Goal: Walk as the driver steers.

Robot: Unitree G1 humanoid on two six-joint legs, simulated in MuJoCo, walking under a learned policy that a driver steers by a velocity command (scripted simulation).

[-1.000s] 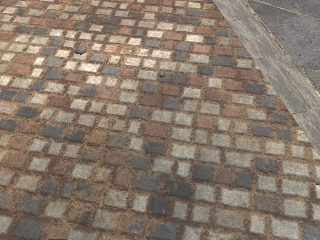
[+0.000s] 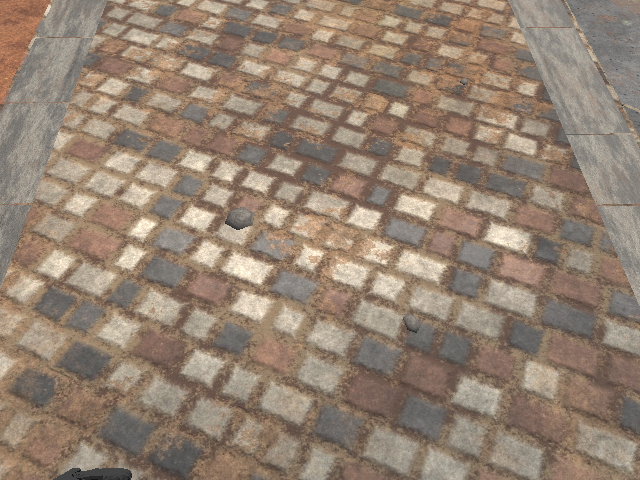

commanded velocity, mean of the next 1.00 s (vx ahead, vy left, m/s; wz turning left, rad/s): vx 0.02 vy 0.00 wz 0.18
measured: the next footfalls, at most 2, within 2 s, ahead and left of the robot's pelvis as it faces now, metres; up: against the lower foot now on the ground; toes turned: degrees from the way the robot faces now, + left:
left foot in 0.36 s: +0.04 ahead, +0.13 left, +0.00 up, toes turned +6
left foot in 1.74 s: +0.47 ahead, +0.15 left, +0.00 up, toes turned +9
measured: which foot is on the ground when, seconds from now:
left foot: down 0.00-0.00, up 0.02-0.34, down 0.36-1.00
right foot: down 0.00-1.00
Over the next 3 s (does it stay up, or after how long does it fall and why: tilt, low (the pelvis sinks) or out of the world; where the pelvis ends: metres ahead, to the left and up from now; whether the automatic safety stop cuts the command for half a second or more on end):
stays up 0.77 0.14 0.01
